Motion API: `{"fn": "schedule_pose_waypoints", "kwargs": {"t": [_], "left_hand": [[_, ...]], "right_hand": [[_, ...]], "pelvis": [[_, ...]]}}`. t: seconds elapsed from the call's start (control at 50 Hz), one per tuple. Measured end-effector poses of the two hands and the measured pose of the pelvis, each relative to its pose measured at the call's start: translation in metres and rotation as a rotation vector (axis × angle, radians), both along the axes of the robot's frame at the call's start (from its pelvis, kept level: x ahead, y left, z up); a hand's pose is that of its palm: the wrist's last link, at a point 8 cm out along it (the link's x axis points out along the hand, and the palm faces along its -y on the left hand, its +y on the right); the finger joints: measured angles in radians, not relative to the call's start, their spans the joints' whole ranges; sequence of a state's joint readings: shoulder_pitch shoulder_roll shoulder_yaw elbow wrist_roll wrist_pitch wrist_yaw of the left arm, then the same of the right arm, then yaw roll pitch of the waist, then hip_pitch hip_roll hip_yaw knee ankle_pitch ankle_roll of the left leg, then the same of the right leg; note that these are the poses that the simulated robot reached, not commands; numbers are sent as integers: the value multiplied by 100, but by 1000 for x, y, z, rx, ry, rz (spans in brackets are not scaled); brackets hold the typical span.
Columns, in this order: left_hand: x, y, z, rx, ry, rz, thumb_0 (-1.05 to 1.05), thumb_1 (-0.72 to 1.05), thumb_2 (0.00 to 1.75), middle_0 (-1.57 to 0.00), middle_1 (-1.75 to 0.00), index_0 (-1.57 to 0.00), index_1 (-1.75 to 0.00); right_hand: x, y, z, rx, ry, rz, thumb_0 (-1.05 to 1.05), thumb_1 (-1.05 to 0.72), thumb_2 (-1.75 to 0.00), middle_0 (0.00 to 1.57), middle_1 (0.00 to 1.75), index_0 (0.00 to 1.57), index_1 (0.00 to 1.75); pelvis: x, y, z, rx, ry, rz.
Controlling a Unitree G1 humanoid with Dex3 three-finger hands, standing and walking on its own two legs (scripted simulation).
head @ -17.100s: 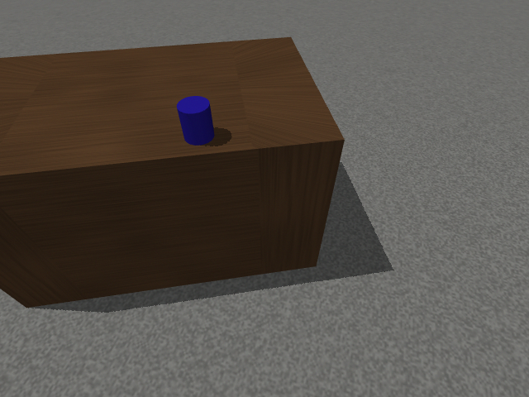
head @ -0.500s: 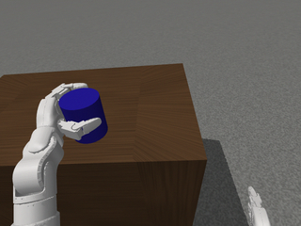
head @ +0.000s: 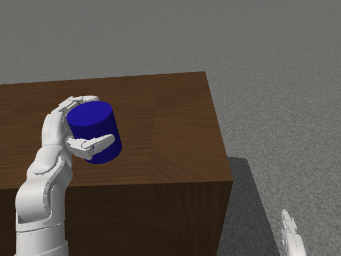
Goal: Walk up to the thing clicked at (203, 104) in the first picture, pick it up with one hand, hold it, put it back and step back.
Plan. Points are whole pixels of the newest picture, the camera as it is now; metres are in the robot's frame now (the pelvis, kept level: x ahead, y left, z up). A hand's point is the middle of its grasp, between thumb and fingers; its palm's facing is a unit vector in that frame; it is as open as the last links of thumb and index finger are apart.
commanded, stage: hold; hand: left
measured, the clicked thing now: (96, 132) +0.33 +0.17 +0.20
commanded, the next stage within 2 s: crouch in 0.74 s
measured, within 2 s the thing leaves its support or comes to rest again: neither
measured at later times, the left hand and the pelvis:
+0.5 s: hand (91, 123) +0.33 +0.17 +0.22, palm faces +0.18 -0.98 +0.00, open 11.7 cm; pelvis +0.00 +0.00 +0.00, yaw +0 degrees
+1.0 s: hand (90, 124) +0.33 +0.18 +0.22, palm faces +0.18 -0.98 +0.01, open 11.7 cm; pelvis +0.00 +0.00 +0.00, yaw +0 degrees
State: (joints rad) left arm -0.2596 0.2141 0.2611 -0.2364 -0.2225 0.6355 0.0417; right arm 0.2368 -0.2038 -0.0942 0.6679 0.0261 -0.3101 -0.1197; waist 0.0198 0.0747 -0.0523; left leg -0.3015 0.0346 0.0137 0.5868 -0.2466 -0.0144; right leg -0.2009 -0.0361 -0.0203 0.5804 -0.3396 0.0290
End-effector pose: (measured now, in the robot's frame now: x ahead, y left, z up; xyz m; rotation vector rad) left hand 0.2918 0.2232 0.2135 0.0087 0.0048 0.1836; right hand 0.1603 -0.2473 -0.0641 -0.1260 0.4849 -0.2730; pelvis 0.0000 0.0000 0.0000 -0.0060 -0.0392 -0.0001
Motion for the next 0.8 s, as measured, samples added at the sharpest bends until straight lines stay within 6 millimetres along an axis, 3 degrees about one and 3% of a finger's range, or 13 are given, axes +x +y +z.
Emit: {"fn": "schedule_pose_waypoints", "kwargs": {"t": [0.42,0.8], "left_hand": [[7,-2,8,-7,-9,-8,-2,-54,104,-64,-94,-61,-93],[1,0,1,5,2,-3,-2,-54,104,-64,-94,-61,-93]], "right_hand": [[-2,0,-2,11,4,1,-1,50,-7,6,5,5,5],[-1,-1,-1,7,4,4,-1,50,-7,6,5,5,5]], "pelvis": [[-2,0,0,0,4,0],[-2,-1,0,0,4,1]]}}
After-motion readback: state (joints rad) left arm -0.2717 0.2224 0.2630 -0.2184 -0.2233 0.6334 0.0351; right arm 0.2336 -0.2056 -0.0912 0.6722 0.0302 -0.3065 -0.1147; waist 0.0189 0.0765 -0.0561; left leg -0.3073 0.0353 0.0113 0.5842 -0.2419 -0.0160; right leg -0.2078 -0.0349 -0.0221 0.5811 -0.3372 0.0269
